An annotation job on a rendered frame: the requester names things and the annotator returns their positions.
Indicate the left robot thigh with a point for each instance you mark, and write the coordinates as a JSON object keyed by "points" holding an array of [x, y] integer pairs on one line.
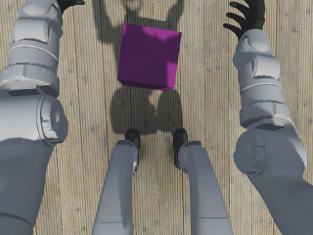
{"points": [[114, 211]]}

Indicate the robot left upper arm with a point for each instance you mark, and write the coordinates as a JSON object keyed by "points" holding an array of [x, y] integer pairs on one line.
{"points": [[30, 128]]}

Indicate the robot right hand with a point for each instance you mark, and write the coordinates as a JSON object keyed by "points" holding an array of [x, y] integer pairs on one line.
{"points": [[254, 16]]}

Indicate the robot right upper arm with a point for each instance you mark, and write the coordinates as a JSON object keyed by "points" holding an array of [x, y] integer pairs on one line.
{"points": [[274, 162]]}

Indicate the robot left foot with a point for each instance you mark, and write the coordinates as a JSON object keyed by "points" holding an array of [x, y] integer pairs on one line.
{"points": [[133, 135]]}

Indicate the robot left hand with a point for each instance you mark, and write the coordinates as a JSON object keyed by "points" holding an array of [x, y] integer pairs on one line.
{"points": [[64, 4]]}

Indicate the right robot forearm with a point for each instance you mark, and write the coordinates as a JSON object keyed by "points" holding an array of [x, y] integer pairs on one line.
{"points": [[261, 89]]}

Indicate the carton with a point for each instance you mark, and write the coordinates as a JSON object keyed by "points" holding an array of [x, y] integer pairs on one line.
{"points": [[148, 57]]}

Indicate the left robot forearm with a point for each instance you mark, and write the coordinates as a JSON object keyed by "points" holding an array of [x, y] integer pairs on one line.
{"points": [[34, 51]]}

